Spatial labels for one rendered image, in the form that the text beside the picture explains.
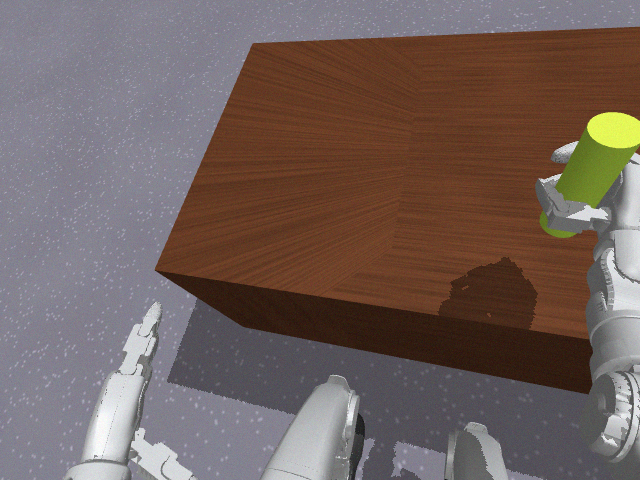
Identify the right robot arm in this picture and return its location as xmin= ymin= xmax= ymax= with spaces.
xmin=579 ymin=229 xmax=640 ymax=480

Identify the right robot hand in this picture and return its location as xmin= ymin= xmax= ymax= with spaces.
xmin=535 ymin=141 xmax=640 ymax=241

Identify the left robot hand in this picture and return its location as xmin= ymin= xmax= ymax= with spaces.
xmin=80 ymin=301 xmax=199 ymax=480

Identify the can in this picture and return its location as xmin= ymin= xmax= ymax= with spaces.
xmin=539 ymin=112 xmax=640 ymax=238

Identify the left robot foot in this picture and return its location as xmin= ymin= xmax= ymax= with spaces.
xmin=336 ymin=413 xmax=365 ymax=480

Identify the left robot arm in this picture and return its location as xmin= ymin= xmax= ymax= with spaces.
xmin=64 ymin=460 xmax=132 ymax=480

